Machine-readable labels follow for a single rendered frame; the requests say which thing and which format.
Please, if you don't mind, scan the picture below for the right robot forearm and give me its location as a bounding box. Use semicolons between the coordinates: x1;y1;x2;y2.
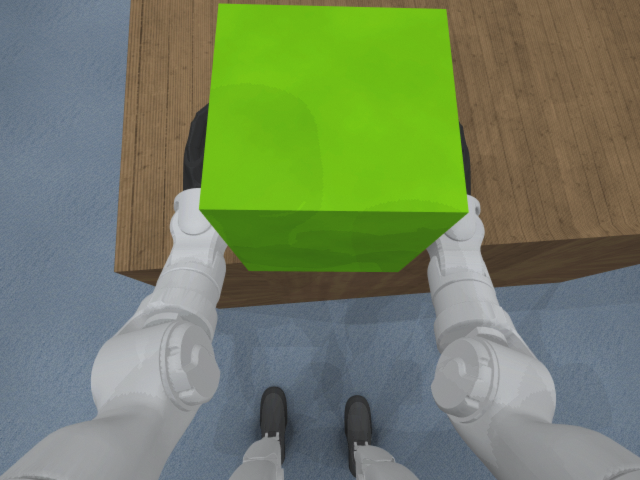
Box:
426;195;538;360

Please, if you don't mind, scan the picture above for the robot right hand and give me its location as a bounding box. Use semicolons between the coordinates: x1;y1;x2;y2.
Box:
458;119;471;196

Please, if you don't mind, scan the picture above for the robot right upper arm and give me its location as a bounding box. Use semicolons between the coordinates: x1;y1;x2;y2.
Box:
431;336;640;480

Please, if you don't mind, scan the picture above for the pedestal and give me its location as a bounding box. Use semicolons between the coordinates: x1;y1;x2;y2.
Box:
114;0;640;309

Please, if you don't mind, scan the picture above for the robot right shin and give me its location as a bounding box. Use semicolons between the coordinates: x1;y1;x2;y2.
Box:
354;442;395;475

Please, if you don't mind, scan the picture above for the robot left upper arm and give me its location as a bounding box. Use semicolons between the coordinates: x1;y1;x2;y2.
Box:
0;320;220;480

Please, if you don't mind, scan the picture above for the robot left hand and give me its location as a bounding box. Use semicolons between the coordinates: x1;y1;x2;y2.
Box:
183;103;209;191

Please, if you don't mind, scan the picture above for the robot right foot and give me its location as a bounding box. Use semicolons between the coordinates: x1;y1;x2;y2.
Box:
344;395;372;478

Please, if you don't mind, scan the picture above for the left robot forearm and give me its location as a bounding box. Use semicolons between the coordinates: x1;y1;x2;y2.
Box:
91;188;228;405

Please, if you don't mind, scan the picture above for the carton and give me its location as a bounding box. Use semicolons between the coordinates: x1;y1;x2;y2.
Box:
199;4;469;272

